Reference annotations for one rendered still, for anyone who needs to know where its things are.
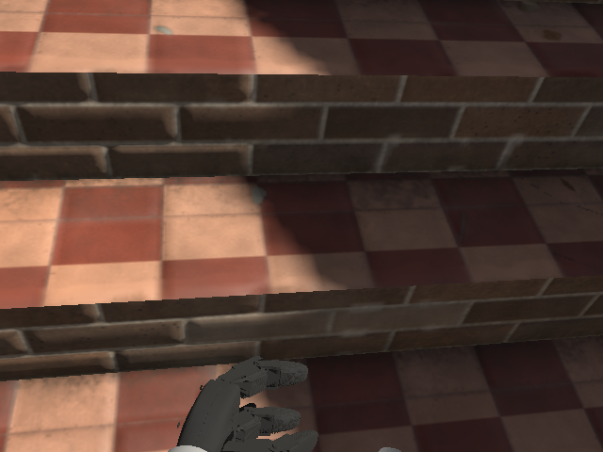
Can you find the left robot hand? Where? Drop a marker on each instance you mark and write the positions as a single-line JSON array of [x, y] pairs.
[[215, 423]]

